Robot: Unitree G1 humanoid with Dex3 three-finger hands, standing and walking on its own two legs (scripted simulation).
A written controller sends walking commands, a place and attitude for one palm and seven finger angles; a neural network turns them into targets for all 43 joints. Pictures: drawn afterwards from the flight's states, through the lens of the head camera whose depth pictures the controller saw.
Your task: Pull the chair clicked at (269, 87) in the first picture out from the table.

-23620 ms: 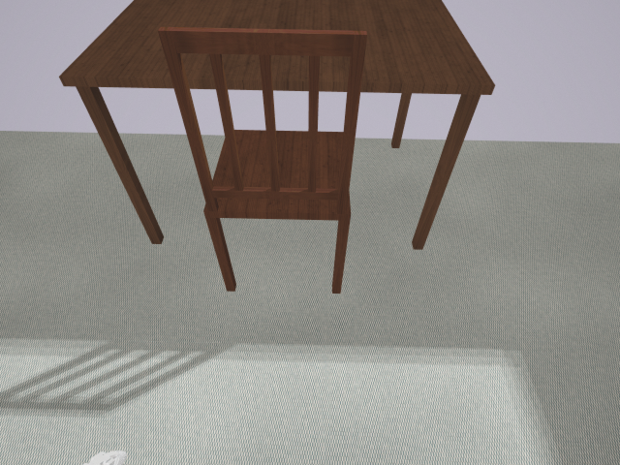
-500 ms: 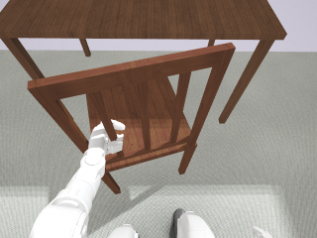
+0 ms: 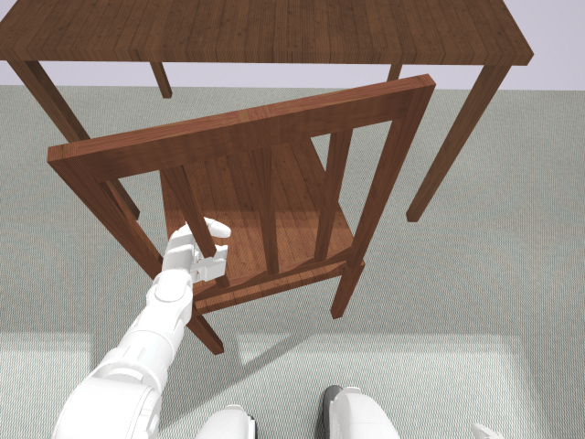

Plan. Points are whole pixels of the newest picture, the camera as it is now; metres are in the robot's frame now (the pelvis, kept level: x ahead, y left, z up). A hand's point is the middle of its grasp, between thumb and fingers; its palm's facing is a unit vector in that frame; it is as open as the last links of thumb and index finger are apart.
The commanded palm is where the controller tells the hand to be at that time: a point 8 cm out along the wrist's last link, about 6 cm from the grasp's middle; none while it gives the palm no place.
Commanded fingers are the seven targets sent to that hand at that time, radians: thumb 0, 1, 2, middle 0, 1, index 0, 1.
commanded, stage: step backward, pulling the chair out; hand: left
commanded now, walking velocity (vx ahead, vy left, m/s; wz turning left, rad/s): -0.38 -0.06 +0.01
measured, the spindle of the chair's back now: (268, 224) +0.42 +0.04 -0.04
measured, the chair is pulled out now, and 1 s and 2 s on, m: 0.23 0.26 0.30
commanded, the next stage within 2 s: none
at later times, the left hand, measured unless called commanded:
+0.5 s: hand (215, 271) +0.35 +0.12 -0.06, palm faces -0.01 -0.98 -0.21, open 5.4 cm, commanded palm +0.35 +0.18 -0.05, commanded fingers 0.00 0.90 0.90 -0.50 -1.45 -0.50 -1.45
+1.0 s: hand (213, 283) +0.33 +0.12 -0.06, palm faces +0.03 -0.98 -0.22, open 5.5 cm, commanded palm +0.33 +0.18 -0.05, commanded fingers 0.00 0.90 0.90 -0.50 -1.45 -0.50 -1.45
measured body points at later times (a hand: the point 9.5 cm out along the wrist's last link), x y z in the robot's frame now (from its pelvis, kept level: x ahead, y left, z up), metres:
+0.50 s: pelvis -0.02 -0.01 +0.00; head +0.07 -0.01 +0.44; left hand +0.35 +0.18 -0.04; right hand +0.07 -0.27 -0.13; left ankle -0.01 +0.14 -0.72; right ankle +0.10 -0.13 -0.72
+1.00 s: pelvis -0.04 -0.01 +0.00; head +0.04 -0.03 +0.44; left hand +0.33 +0.18 -0.04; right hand +0.03 -0.28 -0.14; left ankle -0.01 +0.14 -0.71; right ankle +0.10 -0.13 -0.72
